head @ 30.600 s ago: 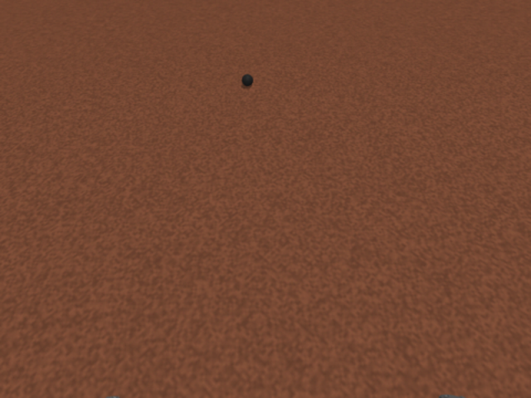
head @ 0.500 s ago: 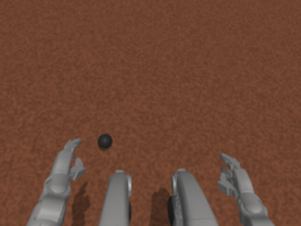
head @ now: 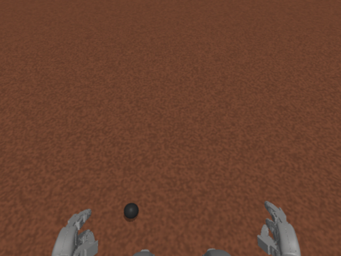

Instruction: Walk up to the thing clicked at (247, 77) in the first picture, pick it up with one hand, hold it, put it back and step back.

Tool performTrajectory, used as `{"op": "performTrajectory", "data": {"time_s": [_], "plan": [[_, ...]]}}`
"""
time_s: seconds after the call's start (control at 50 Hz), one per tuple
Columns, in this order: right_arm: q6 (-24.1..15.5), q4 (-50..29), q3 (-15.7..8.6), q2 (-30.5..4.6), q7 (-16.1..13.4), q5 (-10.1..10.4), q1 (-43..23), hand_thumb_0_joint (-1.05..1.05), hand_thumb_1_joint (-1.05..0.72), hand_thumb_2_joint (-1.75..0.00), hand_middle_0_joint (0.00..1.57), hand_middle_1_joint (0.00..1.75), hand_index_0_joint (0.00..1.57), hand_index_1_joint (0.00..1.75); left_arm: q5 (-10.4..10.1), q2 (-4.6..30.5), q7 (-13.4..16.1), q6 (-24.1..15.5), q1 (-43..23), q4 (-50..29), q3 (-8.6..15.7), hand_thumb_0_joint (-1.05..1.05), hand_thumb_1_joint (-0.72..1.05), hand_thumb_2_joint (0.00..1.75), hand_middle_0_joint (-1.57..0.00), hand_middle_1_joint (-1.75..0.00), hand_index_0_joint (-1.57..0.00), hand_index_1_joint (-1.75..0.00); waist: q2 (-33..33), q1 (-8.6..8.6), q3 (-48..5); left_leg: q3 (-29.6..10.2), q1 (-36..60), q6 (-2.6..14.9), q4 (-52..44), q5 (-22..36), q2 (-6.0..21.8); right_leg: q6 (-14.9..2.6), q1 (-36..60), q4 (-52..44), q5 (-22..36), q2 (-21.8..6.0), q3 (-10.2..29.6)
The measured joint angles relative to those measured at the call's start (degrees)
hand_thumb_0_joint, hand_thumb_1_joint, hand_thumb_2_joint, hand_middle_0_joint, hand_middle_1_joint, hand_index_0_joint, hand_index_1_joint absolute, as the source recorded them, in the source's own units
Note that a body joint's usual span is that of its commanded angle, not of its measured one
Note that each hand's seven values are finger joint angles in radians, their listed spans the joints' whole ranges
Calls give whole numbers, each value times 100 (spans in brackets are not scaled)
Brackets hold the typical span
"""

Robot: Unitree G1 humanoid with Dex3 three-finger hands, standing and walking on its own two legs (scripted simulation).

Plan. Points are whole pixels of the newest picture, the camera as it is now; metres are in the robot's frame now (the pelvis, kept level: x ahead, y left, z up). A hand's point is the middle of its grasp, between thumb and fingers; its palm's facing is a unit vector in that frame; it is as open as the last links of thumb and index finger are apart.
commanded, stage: home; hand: left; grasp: from above
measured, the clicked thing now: (131, 210) +0.44 +0.22 -0.67
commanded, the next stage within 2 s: stand in 1.98 s
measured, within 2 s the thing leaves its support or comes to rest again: neither
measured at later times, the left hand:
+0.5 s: hand (98, 250) +0.16 +0.17 -0.04, palm faces +0.06 -0.98 -0.21, open 7.4 cm
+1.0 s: hand (98, 253) +0.15 +0.17 -0.04, palm faces +0.05 -0.98 -0.21, open 7.4 cm
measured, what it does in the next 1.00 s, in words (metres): stands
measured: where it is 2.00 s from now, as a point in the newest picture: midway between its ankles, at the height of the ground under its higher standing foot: outside the picture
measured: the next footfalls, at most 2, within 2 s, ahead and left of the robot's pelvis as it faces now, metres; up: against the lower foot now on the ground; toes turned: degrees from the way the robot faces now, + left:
none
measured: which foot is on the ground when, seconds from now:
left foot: down 0.00-1.00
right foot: down 0.00-1.00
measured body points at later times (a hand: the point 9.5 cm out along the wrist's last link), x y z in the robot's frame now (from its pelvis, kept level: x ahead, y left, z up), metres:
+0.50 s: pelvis +0.00 -0.01 +0.00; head +0.01 -0.01 +0.45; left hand +0.15 +0.23 -0.03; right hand +0.16 -0.25 -0.06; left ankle +0.00 +0.12 -0.68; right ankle -0.01 -0.14 -0.68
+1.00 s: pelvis -0.01 -0.01 +0.00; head +0.00 -0.01 +0.45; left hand +0.15 +0.22 -0.03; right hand +0.16 -0.25 -0.06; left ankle +0.00 +0.12 -0.68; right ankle -0.01 -0.14 -0.68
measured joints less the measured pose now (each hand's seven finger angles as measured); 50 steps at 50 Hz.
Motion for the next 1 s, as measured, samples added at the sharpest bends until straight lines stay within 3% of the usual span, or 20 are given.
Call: {"op": "performTrajectory", "data": {"time_s": [0.24, 1.0], "plan": [[-264, -9, -20, -37, 47, -102, -267, 2, -90, -90, 20, 30, 20, 30, 99, 0, -200, -48, -123, 249, -43, 1, 90, 89, -20, -30, -20, -30, -97, 111, 138, -35, 266, -33, -122, 36, -30, -26, 259, -61, -15, -29, -38], [-338, 155, 2, -28, 12, -91, -181, 2, -90, -90, 20, 30, 20, 30, 87, 20, -197, -57, -142, 259, -69, 1, 90, 89, -20, -30, -21, -30, -66, 113, 181, -24, 247, -59, -106, 97, -8, -53, 208, -4, 34, -5, -18]]}}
